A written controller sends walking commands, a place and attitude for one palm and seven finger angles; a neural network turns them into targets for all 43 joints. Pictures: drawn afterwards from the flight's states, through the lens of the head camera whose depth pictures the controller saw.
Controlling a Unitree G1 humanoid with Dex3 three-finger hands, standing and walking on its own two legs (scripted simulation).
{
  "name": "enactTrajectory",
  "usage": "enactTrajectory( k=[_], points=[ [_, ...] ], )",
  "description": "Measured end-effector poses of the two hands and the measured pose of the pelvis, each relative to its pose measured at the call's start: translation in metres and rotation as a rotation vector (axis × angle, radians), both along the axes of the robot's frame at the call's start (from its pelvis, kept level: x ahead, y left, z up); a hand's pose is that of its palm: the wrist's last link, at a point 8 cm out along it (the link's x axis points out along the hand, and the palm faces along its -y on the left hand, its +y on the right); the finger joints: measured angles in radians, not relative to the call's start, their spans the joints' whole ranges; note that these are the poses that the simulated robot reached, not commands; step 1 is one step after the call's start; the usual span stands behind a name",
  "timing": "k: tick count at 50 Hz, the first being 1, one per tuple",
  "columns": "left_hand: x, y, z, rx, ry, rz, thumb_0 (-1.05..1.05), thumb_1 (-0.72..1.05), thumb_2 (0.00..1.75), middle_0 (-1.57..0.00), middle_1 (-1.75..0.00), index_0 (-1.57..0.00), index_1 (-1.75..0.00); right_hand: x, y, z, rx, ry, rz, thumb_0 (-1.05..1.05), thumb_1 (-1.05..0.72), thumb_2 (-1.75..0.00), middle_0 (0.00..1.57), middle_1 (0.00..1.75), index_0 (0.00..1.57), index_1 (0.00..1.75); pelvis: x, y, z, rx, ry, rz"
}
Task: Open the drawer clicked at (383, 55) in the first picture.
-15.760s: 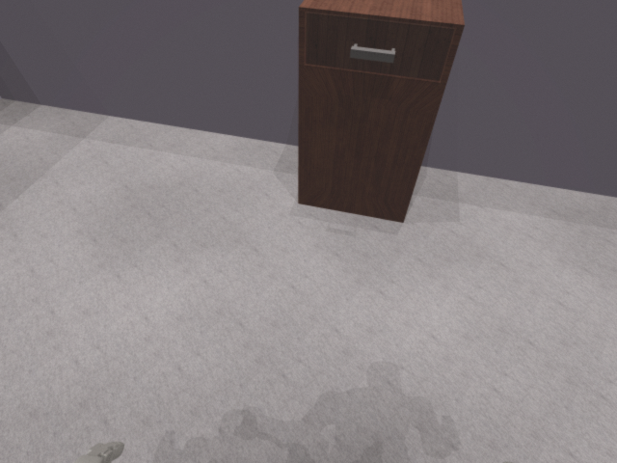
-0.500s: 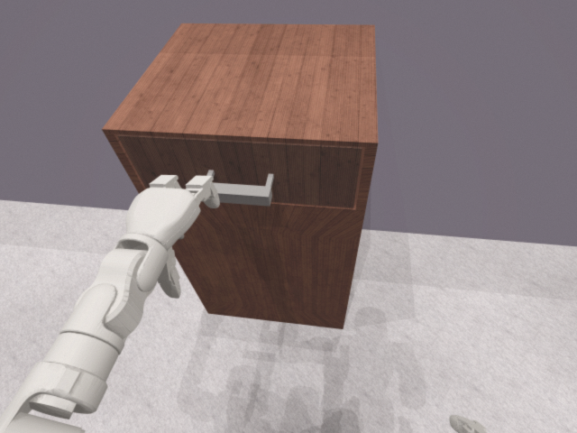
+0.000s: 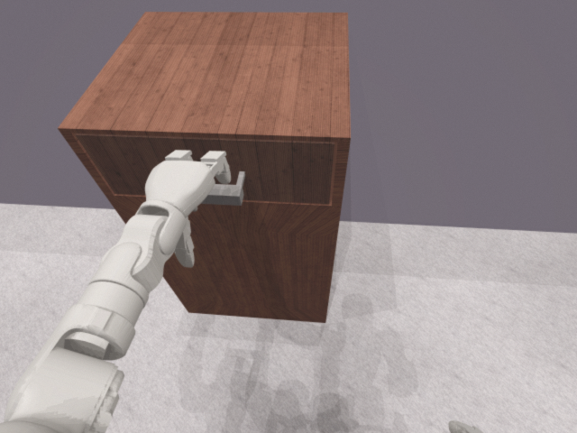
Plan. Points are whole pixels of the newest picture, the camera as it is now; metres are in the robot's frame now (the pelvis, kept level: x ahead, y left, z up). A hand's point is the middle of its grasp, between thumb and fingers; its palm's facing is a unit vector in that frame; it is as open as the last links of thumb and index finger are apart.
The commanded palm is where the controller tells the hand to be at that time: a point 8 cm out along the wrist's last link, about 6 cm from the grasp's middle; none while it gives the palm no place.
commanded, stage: move the hooked fingers above the handle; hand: left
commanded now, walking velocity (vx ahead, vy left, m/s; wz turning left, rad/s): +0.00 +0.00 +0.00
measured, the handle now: (207, 184) +0.53 +0.17 +0.00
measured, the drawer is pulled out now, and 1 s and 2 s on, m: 0.00 0.00 0.00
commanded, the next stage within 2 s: none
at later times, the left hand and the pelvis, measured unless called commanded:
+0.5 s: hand (231, 184) +0.48 +0.11 +0.05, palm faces -0.01 -0.10 -1.00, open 13.8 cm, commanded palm +0.47 +0.16 +0.12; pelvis -0.01 +0.01 -0.01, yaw -1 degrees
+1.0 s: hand (210, 196) +0.46 +0.14 +0.04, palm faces -0.10 -0.07 -0.99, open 13.8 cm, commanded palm +0.46 +0.16 +0.11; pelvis -0.02 +0.02 -0.01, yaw -1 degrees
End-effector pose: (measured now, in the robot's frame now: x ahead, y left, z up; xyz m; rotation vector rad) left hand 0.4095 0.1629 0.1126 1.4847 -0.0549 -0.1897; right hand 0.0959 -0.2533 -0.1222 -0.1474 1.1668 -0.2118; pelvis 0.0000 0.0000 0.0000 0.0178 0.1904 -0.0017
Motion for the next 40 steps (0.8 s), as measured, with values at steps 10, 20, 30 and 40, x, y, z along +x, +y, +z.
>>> enactTrajectory(
  k=[10,20,30,40],
  points=[
    [0.028,0.023,0.002,0.081,-0.075,0.163,0.00,-0.49,0.30,-0.32,-1.20,-0.32,-1.20,-0.037,-0.008,-0.012,0.003,0.098,-0.049,0.01,-0.91,-0.90,0.20,0.30,0.20,0.30,-0.002,-0.002,-0.004,-0.004,0.052,0.002],
    [0.044,-0.035,-0.008,0.017,0.018,-0.035,0.00,-0.49,0.30,-0.32,-1.20,-0.32,-1.20,-0.071,-0.011,-0.008,-0.031,0.156,-0.096,0.01,-0.91,-0.90,0.20,0.30,0.20,0.30,-0.003,0.003,-0.006,-0.011,0.064,0.013],
    [0.050,-0.032,-0.008,0.056,-0.157,0.049,0.00,-0.49,0.30,-0.39,-1.23,-0.36,-1.23,-0.097,0.001,-0.016,-0.014,0.161,-0.150,0.01,-0.91,-0.90,0.20,0.30,0.20,0.30,-0.014,0.008,-0.011,-0.009,0.095,-0.031],
    [0.053,0.005,0.010,0.083,0.000,0.219,0.00,-0.49,0.30,-0.33,-1.21,-0.38,-1.24,-0.105,0.007,-0.006,-0.016,0.129,-0.177,0.01,-0.90,-0.90,0.20,0.30,0.20,0.30,-0.020,0.008,-0.004,-0.015,0.062,-0.024]
  ],
)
